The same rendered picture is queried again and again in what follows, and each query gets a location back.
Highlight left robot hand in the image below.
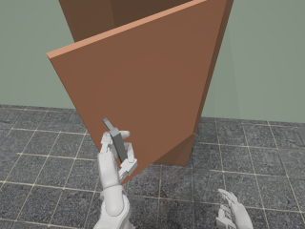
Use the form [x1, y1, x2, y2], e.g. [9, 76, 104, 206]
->
[97, 131, 138, 190]

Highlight handle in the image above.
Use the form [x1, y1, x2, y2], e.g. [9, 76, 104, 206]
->
[102, 117, 128, 164]

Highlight left robot forearm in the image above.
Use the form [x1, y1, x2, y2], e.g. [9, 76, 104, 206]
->
[92, 184, 132, 229]

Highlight right robot hand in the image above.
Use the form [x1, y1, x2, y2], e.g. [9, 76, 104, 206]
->
[215, 188, 254, 229]

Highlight cupboard door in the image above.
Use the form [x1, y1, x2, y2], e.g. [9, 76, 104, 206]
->
[46, 0, 227, 185]

